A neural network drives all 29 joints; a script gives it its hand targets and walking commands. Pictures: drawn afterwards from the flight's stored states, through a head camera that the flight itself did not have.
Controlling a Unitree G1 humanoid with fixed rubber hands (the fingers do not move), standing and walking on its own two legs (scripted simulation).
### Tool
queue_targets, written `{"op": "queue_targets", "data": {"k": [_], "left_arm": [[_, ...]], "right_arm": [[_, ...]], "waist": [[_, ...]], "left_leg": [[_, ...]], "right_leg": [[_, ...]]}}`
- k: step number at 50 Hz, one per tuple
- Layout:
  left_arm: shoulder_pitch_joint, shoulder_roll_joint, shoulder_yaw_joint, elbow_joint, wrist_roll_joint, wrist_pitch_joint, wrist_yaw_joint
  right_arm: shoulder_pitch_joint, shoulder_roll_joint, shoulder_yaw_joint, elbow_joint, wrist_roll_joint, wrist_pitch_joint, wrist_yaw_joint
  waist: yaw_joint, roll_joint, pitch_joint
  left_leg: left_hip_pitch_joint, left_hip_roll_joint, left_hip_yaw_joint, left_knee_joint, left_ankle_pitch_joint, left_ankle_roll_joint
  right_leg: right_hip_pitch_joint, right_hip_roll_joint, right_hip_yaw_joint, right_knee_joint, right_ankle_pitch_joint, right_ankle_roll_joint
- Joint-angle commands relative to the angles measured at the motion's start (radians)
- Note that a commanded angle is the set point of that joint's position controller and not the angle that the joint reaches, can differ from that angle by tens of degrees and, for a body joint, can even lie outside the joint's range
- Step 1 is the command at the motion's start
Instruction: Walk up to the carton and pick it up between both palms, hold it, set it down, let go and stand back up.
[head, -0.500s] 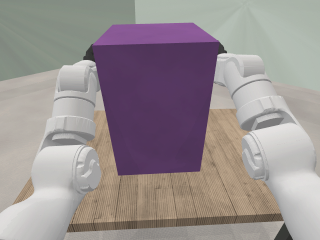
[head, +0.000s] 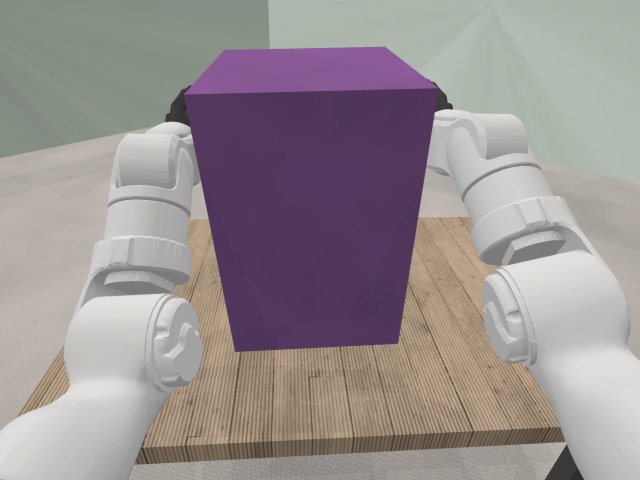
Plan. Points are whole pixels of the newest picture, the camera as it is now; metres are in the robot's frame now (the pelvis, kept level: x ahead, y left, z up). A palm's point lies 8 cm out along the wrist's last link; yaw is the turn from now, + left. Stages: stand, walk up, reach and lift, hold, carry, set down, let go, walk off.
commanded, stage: hold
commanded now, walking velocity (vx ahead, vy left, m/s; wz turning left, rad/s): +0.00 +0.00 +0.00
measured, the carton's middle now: (311, 196) +0.36 -0.01 +0.28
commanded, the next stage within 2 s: set down in 0.46 s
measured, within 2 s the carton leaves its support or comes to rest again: neither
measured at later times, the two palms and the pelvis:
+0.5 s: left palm (182, 145) +0.37 +0.14 +0.34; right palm (437, 133) +0.36 -0.15 +0.35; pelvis +0.00 +0.00 +0.00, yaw +0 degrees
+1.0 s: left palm (167, 157) +0.37 +0.16 +0.32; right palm (409, 164) +0.38 -0.13 +0.31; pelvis -0.01 -0.01 +0.00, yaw +1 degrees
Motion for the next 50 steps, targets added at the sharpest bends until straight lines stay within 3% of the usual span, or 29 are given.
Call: {"op": "queue_targets", "data": {"k": [1,4,5,8,9,11,12,13,14,15,16,18,22,23,24,26,29,31,32,33,36,38,39,40,43,50], "left_arm": [[-0.909,-0.609,-0.272,-0.143,-0.184,-0.068,-0.163],[-0.923,-0.629,-0.312,-0.190,-0.203,-0.070,-0.153],[-0.938,-0.625,-0.308,-0.182,-0.207,-0.072,-0.150],[-0.899,-0.619,-0.284,-0.166,-0.185,-0.064,-0.149],[-0.871,-0.609,-0.267,-0.144,-0.183,-0.062,-0.155],[-0.870,-0.620,-0.273,-0.158,-0.167,-0.058,-0.155],[-0.889,-0.602,-0.274,-0.161,-0.168,-0.057,-0.157],[-0.889,-0.622,-0.298,-0.168,-0.181,-0.059,-0.159],[-0.895,-0.610,-0.277,-0.160,-0.185,-0.060,-0.159],[-0.905,-0.632,-0.303,-0.203,-0.201,-0.065,-0.156],[-0.919,-0.641,-0.305,-0.192,-0.205,-0.069,-0.150],[-0.928,-0.632,-0.298,-0.174,-0.195,-0.066,-0.146],[-0.912,-0.631,-0.281,-0.136,-0.189,-0.064,-0.146],[-0.915,-0.634,-0.282,-0.151,-0.193,-0.067,-0.150],[-0.854,-0.650,-0.313,-0.262,-0.163,-0.072,-0.140],[-0.860,-0.633,-0.308,-0.274,-0.147,-0.070,-0.144],[-0.865,-0.576,-0.242,-0.255,-0.089,-0.078,-0.162],[-0.861,-0.550,-0.201,-0.190,-0.065,-0.090,-0.167],[-0.815,-0.554,-0.203,-0.162,-0.049,-0.095,-0.170],[-0.881,-0.535,-0.184,-0.147,-0.045,-0.115,-0.170],[-0.867,-0.519,-0.152,-0.097,-0.032,-0.150,-0.165],[-0.866,-0.522,-0.148,-0.076,-0.040,-0.173,-0.164],[-0.850,-0.543,-0.179,-0.093,-0.059,-0.178,-0.163],[-0.835,-0.523,-0.155,-0.074,-0.056,-0.178,-0.164],[-0.767,-0.505,-0.135,-0.051,-0.026,-0.179,-0.173],[-0.688,-0.601,-0.282,-0.146,-0.066,-0.213,-0.180]], "right_arm": [[-0.872,0.690,0.048,-0.335,0.194,-0.041,0.139],[-0.904,0.705,0.073,-0.387,0.212,-0.050,0.145],[-0.899,0.700,0.068,-0.379,0.208,-0.049,0.142],[-0.875,0.687,0.081,-0.364,0.222,-0.040,0.141],[-0.864,0.690,0.087,-0.373,0.224,-0.037,0.137],[-0.847,0.679,0.072,-0.361,0.214,-0.037,0.134],[-0.843,0.671,0.067,-0.316,0.216,-0.033,0.140],[-0.848,0.676,0.061,-0.327,0.215,-0.032,0.138],[-0.869,0.690,0.072,-0.348,0.217,-0.035,0.141],[-0.881,0.695,0.083,-0.407,0.223,-0.045,0.141],[-0.920,0.703,0.090,-0.408,0.229,-0.048,0.141],[-0.887,0.678,0.063,-0.340,0.217,-0.042,0.146],[-0.883,0.678,0.054,-0.317,0.201,-0.039,0.152],[-0.892,0.687,0.069,-0.364,0.209,-0.046,0.149],[-0.767,0.671,0.054,-0.363,0.226,-0.065,0.144],[-0.764,0.627,0.044,-0.335,0.224,-0.068,0.140],[-0.831,0.605,0.032,-0.316,0.167,-0.114,0.163],[-0.855,0.611,0.023,-0.234,0.123,-0.147,0.181],[-0.839,0.605,0.013,-0.216,0.105,-0.161,0.191],[-0.868,0.606,-0.013,-0.202,0.079,-0.192,0.202],[-0.877,0.653,-0.017,-0.204,0.032,-0.252,0.215],[-0.896,0.661,-0.021,-0.215,0.015,-0.280,0.217],[-0.870,0.644,-0.022,-0.216,0.008,-0.298,0.214],[-0.868,0.628,-0.027,-0.212,0.007,-0.305,0.210],[-0.769,0.596,-0.054,-0.123,-0.032,-0.319,0.203],[-0.770,0.593,-0.014,-0.279,-0.049,-0.396,0.177]], "waist": [[-0.020,0.020,-0.267],[0.000,0.026,-0.349],[-0.017,0.027,-0.327],[0.003,0.023,-0.300],[0.001,0.006,-0.296],[-0.014,0.026,-0.279],[-0.006,0.031,-0.269],[-0.023,0.045,-0.274],[0.000,0.016,-0.278],[-0.011,0.014,-0.326],[0.006,0.006,-0.345],[-0.010,0.040,-0.275],[-0.005,0.012,-0.251],[-0.005,0.003,-0.297],[-0.047,0.009,-0.296],[-0.053,0.034,-0.298],[-0.011,0.020,-0.227],[0.025,0.004,-0.194],[0.026,0.028,-0.175],[0.033,0.016,-0.175],[0.059,0.000,-0.188],[0.057,-0.016,-0.193],[0.030,0.000,-0.205],[0.037,-0.018,-0.193],[0.010,-0.027,-0.142],[-0.062,0.004,-0.224]], "left_leg": [[0.023,-0.091,0.010,-0.085,0.152,-0.021],[0.031,-0.089,0.006,-0.069,0.205,-0.024],[0.041,-0.091,0.004,-0.065,0.211,-0.027],[0.042,-0.091,0.003,-0.067,0.230,-0.022],[0.043,-0.091,0.005,-0.063,0.237,-0.018],[0.051,-0.091,0.004,-0.068,0.243,-0.029],[0.045,-0.089,0.006,-0.072,0.217,-0.028],[0.034,-0.089,0.003,-0.071,0.208,-0.035],[0.033,-0.087,0.006,-0.074,0.201,-0.024],[0.050,-0.090,0.005,-0.065,0.243,-0.027],[0.045,-0.089,0.004,-0.062,0.250,-0.025],[0.044,-0.084,0.001,-0.069,0.220,-0.033],[0.020,-0.079,0.000,-0.087,0.163,-0.024],[0.032,-0.087,0.005,-0.074,0.206,-0.026],[0.127,-0.074,0.025,-0.071,0.388,-0.038],[0.144,-0.077,0.020,-0.064,0.401,-0.047],[0.098,-0.075,0.033,-0.091,0.269,-0.028],[0.086,-0.067,0.038,-0.115,0.166,-0.016],[0.065,-0.068,0.034,-0.123,0.166,-0.024],[0.052,-0.066,0.041,-0.129,0.094,-0.013],[0.054,-0.077,0.058,-0.130,0.073,0.009],[0.070,-0.083,0.061,-0.126,0.098,0.015],[0.091,-0.081,0.056,-0.123,0.134,0.006],[0.099,-0.086,0.056,-0.118,0.124,0.018],[0.120,-0.086,0.055,-0.128,0.109,0.019],[0.192,-0.095,0.039,-0.096,0.248,-0.014]], "right_leg": [[0.138,0.043,0.071,-0.033,0.157,0.044],[0.164,0.055,0.067,-0.012,0.207,0.041],[0.146,0.053,0.066,-0.021,0.216,0.043],[0.145,0.057,0.068,-0.017,0.230,0.043],[0.159,0.055,0.071,-0.019,0.243,0.044],[0.166,0.050,0.069,-0.018,0.264,0.046],[0.148,0.054,0.063,-0.018,0.220,0.042],[0.151,0.050,0.068,-0.023,0.224,0.037],[0.150,0.054,0.068,-0.021,0.201,0.043],[0.171,0.056,0.067,-0.011,0.259,0.046],[0.171,0.061,0.068,-0.012,0.255,0.043],[0.130,0.058,0.065,-0.021,0.213,0.035],[0.119,0.056,0.068,-0.030,0.154,0.036],[0.150,0.058,0.065,-0.019,0.203,0.040],[0.171,0.075,0.056,-0.001,0.300,0.055],[0.179,0.069,0.062,-0.006,0.286,0.053],[0.151,0.051,0.047,-0.029,0.142,0.055],[0.126,0.034,0.040,-0.036,0.041,0.049],[0.121,0.038,0.033,-0.032,0.031,0.038],[0.107,0.029,0.036,-0.036,-0.030,0.038],[0.104,0.018,0.036,-0.046,-0.040,0.049],[0.103,0.023,0.030,-0.049,-0.008,0.051],[0.119,0.026,0.024,-0.047,0.033,0.044],[0.108,0.028,0.027,-0.055,0.020,0.045],[0.108,0.021,0.015,-0.070,0.006,0.045],[0.168,0.030,-0.007,-0.058,0.160,0.049]]}}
